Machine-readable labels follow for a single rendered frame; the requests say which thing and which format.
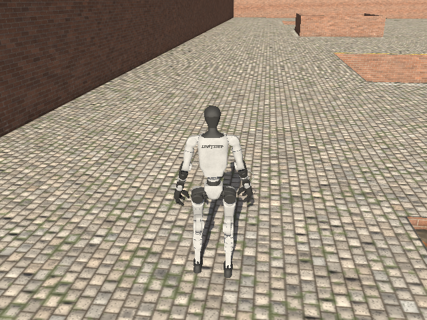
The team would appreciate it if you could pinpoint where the robot left forearm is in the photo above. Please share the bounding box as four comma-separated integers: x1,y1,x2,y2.
175,161,188,191

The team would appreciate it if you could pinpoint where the humanoid robot torso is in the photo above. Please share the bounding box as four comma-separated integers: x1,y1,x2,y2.
197,132,229,200

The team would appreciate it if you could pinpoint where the left robot upper arm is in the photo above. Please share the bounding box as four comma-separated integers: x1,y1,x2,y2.
181,135,199,172

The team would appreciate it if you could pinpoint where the robot right hand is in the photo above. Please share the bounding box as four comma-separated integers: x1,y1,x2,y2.
238,186,253,202

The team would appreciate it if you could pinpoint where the robot left hand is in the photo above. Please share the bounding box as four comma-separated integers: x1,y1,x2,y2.
174,189,189,206

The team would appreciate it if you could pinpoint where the robot right foot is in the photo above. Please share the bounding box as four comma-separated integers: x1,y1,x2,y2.
224,261,233,278

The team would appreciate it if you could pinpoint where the robot right forearm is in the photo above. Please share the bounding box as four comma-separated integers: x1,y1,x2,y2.
238,160,251,189

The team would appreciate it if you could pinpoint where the right robot upper arm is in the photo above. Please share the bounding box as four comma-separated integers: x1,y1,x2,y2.
227,134,245,171

